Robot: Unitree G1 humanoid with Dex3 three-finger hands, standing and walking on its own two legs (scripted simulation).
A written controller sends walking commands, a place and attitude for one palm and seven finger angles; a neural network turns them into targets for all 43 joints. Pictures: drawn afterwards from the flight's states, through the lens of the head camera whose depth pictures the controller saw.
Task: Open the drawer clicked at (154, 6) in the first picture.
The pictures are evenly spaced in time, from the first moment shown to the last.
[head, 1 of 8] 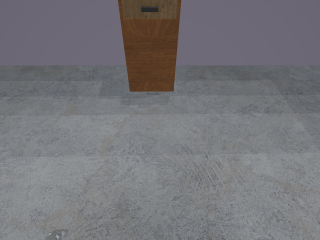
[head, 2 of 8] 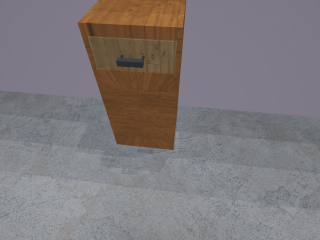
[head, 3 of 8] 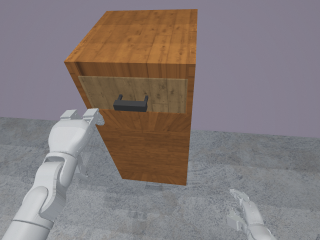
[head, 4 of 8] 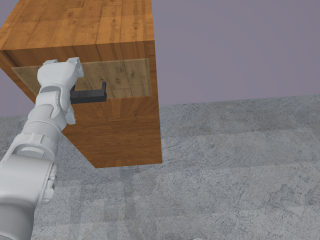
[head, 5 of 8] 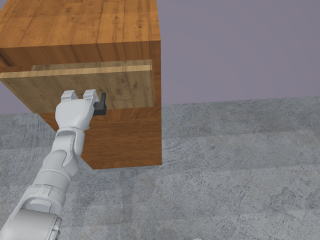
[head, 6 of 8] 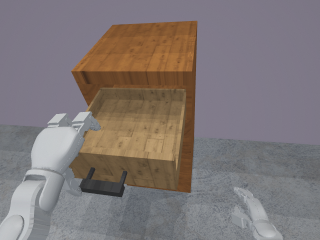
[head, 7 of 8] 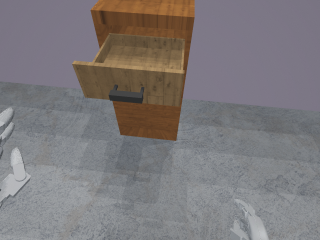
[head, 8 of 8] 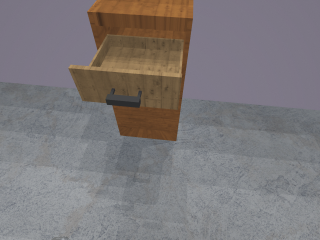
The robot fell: no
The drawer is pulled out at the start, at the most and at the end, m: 0.00 0.30 0.30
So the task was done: yes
